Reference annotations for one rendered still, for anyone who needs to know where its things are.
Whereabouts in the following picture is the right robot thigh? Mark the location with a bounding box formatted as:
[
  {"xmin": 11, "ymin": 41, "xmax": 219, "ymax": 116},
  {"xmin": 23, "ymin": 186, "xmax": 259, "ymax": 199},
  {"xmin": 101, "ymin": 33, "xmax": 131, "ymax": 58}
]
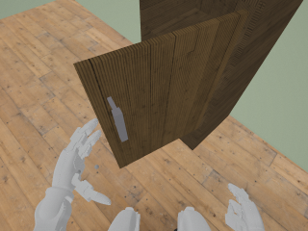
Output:
[{"xmin": 177, "ymin": 210, "xmax": 212, "ymax": 231}]

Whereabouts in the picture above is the robot left hand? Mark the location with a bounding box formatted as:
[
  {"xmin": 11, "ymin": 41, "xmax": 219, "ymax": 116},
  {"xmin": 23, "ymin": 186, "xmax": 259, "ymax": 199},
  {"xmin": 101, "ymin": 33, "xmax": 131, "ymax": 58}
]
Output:
[{"xmin": 52, "ymin": 118, "xmax": 112, "ymax": 205}]

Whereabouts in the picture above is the robot right hand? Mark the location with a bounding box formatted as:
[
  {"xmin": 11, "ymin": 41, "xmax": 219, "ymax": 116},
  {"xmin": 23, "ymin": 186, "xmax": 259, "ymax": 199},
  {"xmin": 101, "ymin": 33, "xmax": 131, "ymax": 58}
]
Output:
[{"xmin": 225, "ymin": 183, "xmax": 265, "ymax": 231}]

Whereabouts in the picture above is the right robot shin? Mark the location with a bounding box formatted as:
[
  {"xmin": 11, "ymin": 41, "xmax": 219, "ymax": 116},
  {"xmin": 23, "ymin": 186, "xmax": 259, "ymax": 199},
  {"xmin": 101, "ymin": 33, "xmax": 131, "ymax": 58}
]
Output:
[{"xmin": 184, "ymin": 206, "xmax": 194, "ymax": 211}]

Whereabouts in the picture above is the handle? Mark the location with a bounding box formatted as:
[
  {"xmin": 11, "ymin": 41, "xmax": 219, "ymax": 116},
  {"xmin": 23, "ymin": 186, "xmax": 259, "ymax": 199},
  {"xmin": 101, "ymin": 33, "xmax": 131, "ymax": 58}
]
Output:
[{"xmin": 107, "ymin": 96, "xmax": 128, "ymax": 142}]

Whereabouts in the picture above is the cupboard door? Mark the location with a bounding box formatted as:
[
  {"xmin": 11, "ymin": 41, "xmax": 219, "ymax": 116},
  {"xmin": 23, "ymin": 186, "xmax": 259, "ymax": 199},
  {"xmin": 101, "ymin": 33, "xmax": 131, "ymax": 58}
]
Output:
[{"xmin": 73, "ymin": 9, "xmax": 249, "ymax": 168}]

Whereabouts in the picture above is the robot left forearm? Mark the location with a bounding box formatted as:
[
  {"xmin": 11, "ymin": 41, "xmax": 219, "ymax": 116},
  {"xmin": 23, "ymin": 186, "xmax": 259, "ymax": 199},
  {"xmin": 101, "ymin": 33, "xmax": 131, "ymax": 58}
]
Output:
[{"xmin": 33, "ymin": 187, "xmax": 74, "ymax": 231}]

